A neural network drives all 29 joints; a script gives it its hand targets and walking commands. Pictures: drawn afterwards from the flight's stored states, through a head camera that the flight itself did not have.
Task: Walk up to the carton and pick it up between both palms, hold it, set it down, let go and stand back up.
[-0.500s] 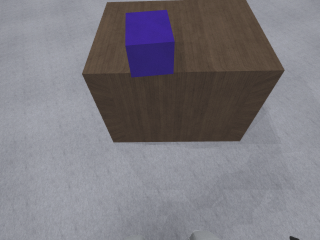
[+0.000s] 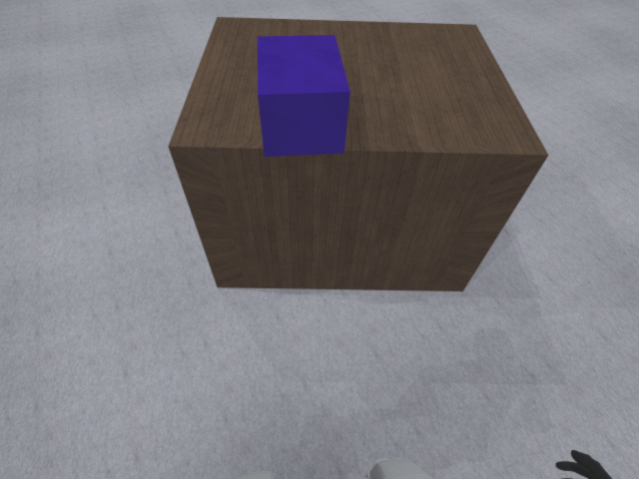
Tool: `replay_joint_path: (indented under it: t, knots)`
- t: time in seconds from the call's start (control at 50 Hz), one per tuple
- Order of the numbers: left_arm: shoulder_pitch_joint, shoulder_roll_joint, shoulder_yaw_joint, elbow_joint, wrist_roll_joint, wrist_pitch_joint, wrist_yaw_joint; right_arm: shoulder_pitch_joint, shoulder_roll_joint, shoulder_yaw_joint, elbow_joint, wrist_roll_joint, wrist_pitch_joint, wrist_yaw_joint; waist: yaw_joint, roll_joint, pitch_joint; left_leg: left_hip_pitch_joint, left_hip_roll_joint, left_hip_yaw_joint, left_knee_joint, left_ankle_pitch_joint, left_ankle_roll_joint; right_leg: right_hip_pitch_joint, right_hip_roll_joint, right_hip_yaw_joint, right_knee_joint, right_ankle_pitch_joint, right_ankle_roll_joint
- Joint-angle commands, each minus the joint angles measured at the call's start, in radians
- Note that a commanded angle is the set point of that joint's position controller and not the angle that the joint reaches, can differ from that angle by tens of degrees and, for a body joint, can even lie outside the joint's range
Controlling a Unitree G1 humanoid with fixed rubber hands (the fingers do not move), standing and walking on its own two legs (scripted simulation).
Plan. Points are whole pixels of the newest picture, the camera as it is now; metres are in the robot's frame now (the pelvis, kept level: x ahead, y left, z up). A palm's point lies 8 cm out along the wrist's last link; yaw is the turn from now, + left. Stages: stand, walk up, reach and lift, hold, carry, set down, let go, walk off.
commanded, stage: walk up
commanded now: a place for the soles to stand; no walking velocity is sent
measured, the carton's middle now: (300, 94) +0.90 +0.05 -0.04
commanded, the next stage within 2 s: none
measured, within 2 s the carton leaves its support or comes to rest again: neither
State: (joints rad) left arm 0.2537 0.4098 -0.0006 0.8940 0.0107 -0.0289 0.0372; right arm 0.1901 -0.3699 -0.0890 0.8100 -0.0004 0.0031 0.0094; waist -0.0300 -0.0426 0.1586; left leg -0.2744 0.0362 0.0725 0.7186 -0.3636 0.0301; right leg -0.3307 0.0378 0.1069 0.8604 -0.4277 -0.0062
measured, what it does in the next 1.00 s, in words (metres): steps on the spot: right foot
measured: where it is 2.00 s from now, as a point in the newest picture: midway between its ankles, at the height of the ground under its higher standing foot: outside the picture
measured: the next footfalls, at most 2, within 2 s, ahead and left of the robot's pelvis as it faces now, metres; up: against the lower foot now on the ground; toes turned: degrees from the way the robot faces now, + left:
right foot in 0.14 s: +0.06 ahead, -0.16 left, +0.00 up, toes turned +5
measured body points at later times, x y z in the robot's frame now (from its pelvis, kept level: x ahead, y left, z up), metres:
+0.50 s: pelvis +0.01 -0.03 +0.00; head +0.05 -0.05 +0.44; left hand +0.08 +0.29 -0.11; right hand +0.11 -0.34 -0.12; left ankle +0.01 +0.10 -0.72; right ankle +0.03 -0.15 -0.72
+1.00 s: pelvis +0.01 -0.03 +0.00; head +0.05 -0.04 +0.44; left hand +0.09 +0.29 -0.11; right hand +0.12 -0.34 -0.12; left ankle +0.01 +0.10 -0.71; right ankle +0.03 -0.15 -0.72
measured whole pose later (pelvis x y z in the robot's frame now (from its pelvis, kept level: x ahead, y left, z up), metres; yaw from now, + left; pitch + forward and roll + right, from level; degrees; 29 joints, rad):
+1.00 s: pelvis +0.01 -0.03 +0.00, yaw -1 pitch -4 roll +1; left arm 0.24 0.39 0.00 0.89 0.02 -0.05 0.03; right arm 0.15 -0.37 -0.09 0.82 0.00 0.02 0.01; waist -0.02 0.01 0.16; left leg -0.27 0.04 0.07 0.74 -0.46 0.00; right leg -0.32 0.04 0.11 0.75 -0.37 -0.01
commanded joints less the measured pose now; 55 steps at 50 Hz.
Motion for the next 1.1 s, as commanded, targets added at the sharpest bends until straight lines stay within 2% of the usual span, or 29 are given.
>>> replay_joint_path:
  t: [0.0,0.06,0.1,0.12,0.14,0.16,0.18,0.22,0.28,0.32,0.36,0.4,0.44,0.5,0.58,0.64,0.7,0.74,0.78,0.8,0.82,0.84,0.86,0.9,0.94,0.98,1.02,1.04,1.08]
  knots:
    - [0.026,0.219,0.081,-0.055,0.006,-0.008,-0.016,-0.038,-0.278,-0.079,-0.053,-0.033,-0.041,-0.004,-0.019,0.318,-0.044,0.058,0.259,-0.254,-0.381,-0.080,0.147,-0.137,-0.063,-0.106,-0.016,-0.069,-0.011]
    - [0.109,0.217,0.083,-0.002,0.005,-0.028,-0.016,-0.112,-0.273,-0.072,-0.056,-0.019,-0.029,0.001,0.041,0.300,-0.114,-0.028,0.248,-0.179,-0.270,-0.033,0.146,0.033,-0.058,-0.127,-0.186,0.041,-0.018]
    - [0.143,0.226,0.092,0.020,0.013,-0.044,-0.008,-0.126,-0.230,-0.054,-0.064,-0.010,-0.017,0.003,0.070,0.192,-0.134,-0.056,0.190,-0.106,-0.083,0.076,0.106,0.124,-0.024,-0.073,-0.349,0.138,-0.042]
    - [0.143,0.231,0.096,0.034,0.014,-0.047,-0.007,-0.089,-0.215,-0.049,-0.067,-0.003,-0.013,0.000,0.064,0.136,-0.150,-0.067,0.139,-0.070,0.012,0.041,0.064,0.107,-0.066,0.052,-0.398,0.175,-0.062]
    - [0.075,0.297,0.102,0.009,0.030,-0.056,-0.001,-0.085,-0.182,-0.042,-0.083,0.010,-0.005,-0.005,0.036,-0.052,-0.091,-0.147,0.047,-0.017,0.161,-0.033,0.014,0.070,-0.196,0.354,-0.445,0.295,-0.125]
    - [0.043,0.345,0.098,-0.008,0.026,-0.059,0.003,-0.073,-0.175,-0.031,-0.086,0.012,0.003,-0.008,0.021,-0.086,-0.094,-0.206,-0.026,-0.090,0.189,-0.238,-0.002,0.065,-0.291,0.581,-0.515,0.258,-0.191]
    - [-0.012,0.349,0.099,-0.014,0.028,-0.057,0.003,-0.023,-0.214,-0.042,-0.057,0.001,0.011,-0.013,0.014,-0.115,-0.129,-0.132,-0.022,-0.147,0.208,-0.314,0.000,0.037,-0.311,0.582,-0.486,0.169,-0.252]
    - [-0.041,0.286,0.078,-0.017,0.016,-0.054,0.004,-0.043,-0.218,-0.052,-0.038,-0.002,-0.001,-0.011,0.008,-0.080,-0.086,-0.113,-0.025,-0.139,0.110,-0.266,0.006,-0.010,-0.256,0.509,-0.460,0.226,-0.234]
    - [-0.080,0.264,0.073,-0.016,0.010,-0.038,0.001,0.000,-0.211,-0.050,-0.025,0.008,-0.014,-0.012,-0.008,-0.172,-0.136,0.040,-0.007,-0.098,-0.074,0.005,0.002,-0.020,-0.182,0.336,-0.368,0.489,-0.154]
    - [-0.099,0.239,0.063,-0.046,-0.007,-0.030,-0.001,0.015,-0.204,-0.054,0.000,0.002,-0.021,-0.017,-0.026,-0.120,-0.171,0.175,0.004,-0.104,-0.117,0.099,0.012,-0.107,-0.170,0.301,-0.327,0.448,-0.138]
    - [-0.086,0.203,0.050,-0.047,-0.011,-0.026,-0.003,0.012,-0.250,-0.058,-0.012,-0.010,-0.029,-0.019,-0.026,-0.067,-0.216,0.270,0.104,-0.176,-0.157,0.152,0.057,-0.182,-0.106,0.196,-0.237,0.371,-0.069]
    - [-0.065,0.183,0.055,-0.044,-0.011,-0.025,-0.006,-0.021,-0.278,-0.065,-0.008,-0.013,-0.032,-0.019,-0.010,-0.040,-0.195,0.140,0.228,-0.245,-0.237,0.095,0.130,-0.087,-0.022,0.038,-0.114,0.262,-0.035]
    - [-0.045,0.196,0.064,-0.034,-0.009,-0.024,-0.002,-0.043,-0.281,-0.068,0.000,-0.005,-0.032,-0.013,0.010,0.074,-0.161,0.087,0.266,-0.231,-0.277,0.084,0.169,-0.051,-0.018,-0.020,-0.076,0.195,-0.033]
    - [0.023,0.216,0.076,-0.019,-0.008,-0.034,-0.006,-0.119,-0.265,-0.050,-0.034,-0.006,-0.025,-0.006,0.041,0.126,-0.162,0.030,0.219,-0.162,-0.179,0.109,0.131,0.013,-0.037,0.023,-0.172,0.266,-0.055]
    - [-0.018,0.285,0.080,-0.051,0.005,-0.050,-0.001,-0.086,-0.218,-0.043,-0.033,-0.001,-0.008,-0.005,0.011,0.033,-0.179,0.014,0.012,-0.056,0.014,-0.042,0.012,-0.012,-0.194,0.365,-0.358,0.313,-0.187]
    - [-0.074,0.289,0.077,-0.058,0.009,-0.040,0.003,-0.047,-0.198,-0.041,-0.012,-0.007,-0.010,-0.007,-0.006,-0.030,-0.135,0.046,-0.012,-0.099,-0.045,-0.079,0.022,-0.081,-0.206,0.406,-0.402,0.224,-0.184]
    - [-0.110,0.199,0.055,-0.087,-0.002,-0.031,-0.007,0.006,-0.271,-0.064,0.009,-0.016,-0.026,-0.006,-0.054,0.084,-0.130,0.185,0.128,-0.179,-0.216,-0.034,0.089,-0.217,-0.071,0.150,-0.246,0.221,-0.068]
    - [-0.051,0.197,0.067,-0.064,-0.010,-0.028,-0.004,-0.023,-0.285,-0.060,-0.004,-0.013,-0.036,-0.006,-0.013,0.149,-0.166,0.134,0.304,-0.289,-0.309,0.146,0.194,-0.113,-0.003,-0.054,-0.041,0.129,-0.028]
    - [0.013,0.203,0.069,-0.049,-0.008,-0.029,-0.006,-0.079,-0.286,-0.059,-0.042,-0.010,-0.038,-0.006,0.033,0.165,-0.168,0.099,0.345,-0.267,-0.274,0.288,0.225,-0.064,-0.019,-0.086,-0.027,-0.027,-0.022]
    - [0.012,0.211,0.075,-0.042,0.001,-0.035,-0.008,-0.092,-0.278,-0.055,-0.028,-0.012,-0.035,-0.006,0.036,0.188,-0.149,0.093,0.301,-0.217,-0.217,0.355,0.176,-0.029,-0.036,-0.065,-0.171,-0.010,-0.031]
    - [0.048,0.207,0.073,-0.045,-0.005,-0.046,-0.011,-0.087,-0.267,-0.055,-0.045,-0.012,-0.029,-0.005,0.056,0.155,-0.191,0.058,0.231,-0.146,-0.142,0.289,0.119,0.045,-0.047,-0.018,-0.241,0.235,-0.047]
    - [0.039,0.237,0.073,-0.038,0.001,-0.053,-0.008,-0.111,-0.258,-0.051,-0.052,-0.010,-0.017,-0.005,0.034,0.112,-0.194,0.024,0.140,-0.077,-0.060,0.234,0.066,0.049,-0.093,0.115,-0.296,0.385,-0.074]
    - [0.035,0.282,0.089,-0.041,0.007,-0.059,-0.007,-0.094,-0.230,-0.041,-0.066,0.010,-0.007,-0.007,0.031,-0.024,-0.184,-0.051,0.049,-0.030,0.068,0.093,0.014,0.078,-0.180,0.314,-0.354,0.429,-0.125]
    - [0.018,0.311,0.084,-0.046,0.009,-0.055,0.006,-0.092,-0.209,-0.039,-0.053,0.003,0.005,-0.011,0.031,-0.098,-0.165,-0.088,-0.040,-0.101,0.130,-0.243,0.002,0.071,-0.271,0.522,-0.422,0.426,-0.249]
    - [-0.014,0.279,0.084,-0.054,0.008,-0.051,0.010,-0.070,-0.204,-0.037,-0.032,-0.004,-0.004,-0.010,0.013,-0.052,-0.129,-0.057,-0.026,-0.117,0.046,-0.219,0.011,0.033,-0.257,0.452,-0.396,0.475,-0.233]
    - [-0.081,0.271,0.084,-0.076,0.005,-0.040,0.007,-0.031,-0.199,-0.041,-0.027,0.001,-0.015,-0.001,-0.011,-0.112,-0.169,0.032,-0.012,-0.106,-0.051,-0.021,0.011,-0.009,-0.190,0.359,-0.383,0.446,-0.177]
    - [-0.118,0.262,0.074,-0.077,-0.002,-0.034,0.004,-0.004,-0.226,-0.051,0.002,-0.005,-0.021,-0.008,-0.030,-0.016,-0.167,0.167,0.035,-0.126,-0.139,0.144,0.032,-0.126,-0.142,0.269,-0.311,0.441,-0.124]
    - [-0.120,0.204,0.063,-0.099,-0.010,-0.034,0.001,0.039,-0.269,-0.066,0.010,-0.012,-0.032,-0.010,-0.056,0.053,-0.209,0.248,0.138,-0.196,-0.197,0.167,0.090,-0.173,-0.087,0.168,-0.183,0.374,-0.077]
    - [-0.077,0.193,0.065,-0.074,-0.010,-0.022,0.001,0.011,-0.304,-0.069,-0.012,-0.004,-0.039,-0.011,-0.028,0.165,-0.179,0.154,0.372,-0.342,-0.354,0.182,0.221,-0.136,0.011,-0.072,0.024,-0.034,-0.019]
